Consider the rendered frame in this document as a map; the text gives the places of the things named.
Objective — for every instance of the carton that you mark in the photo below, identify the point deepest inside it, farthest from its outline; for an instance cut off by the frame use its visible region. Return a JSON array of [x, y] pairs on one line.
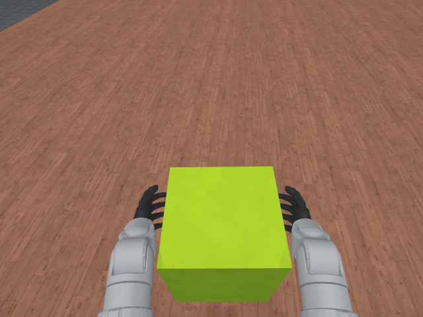
[[223, 237]]

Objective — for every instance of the robot left hand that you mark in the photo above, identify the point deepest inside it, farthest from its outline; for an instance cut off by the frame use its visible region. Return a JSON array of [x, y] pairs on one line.
[[146, 207]]

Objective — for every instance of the left robot forearm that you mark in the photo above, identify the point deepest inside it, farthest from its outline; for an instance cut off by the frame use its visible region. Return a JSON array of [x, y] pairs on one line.
[[130, 272]]

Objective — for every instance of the robot right hand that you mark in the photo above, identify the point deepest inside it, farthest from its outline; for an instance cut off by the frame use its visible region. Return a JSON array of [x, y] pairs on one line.
[[297, 209]]

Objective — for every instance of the right robot forearm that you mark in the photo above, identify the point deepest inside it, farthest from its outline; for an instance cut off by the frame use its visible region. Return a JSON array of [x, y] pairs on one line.
[[322, 280]]

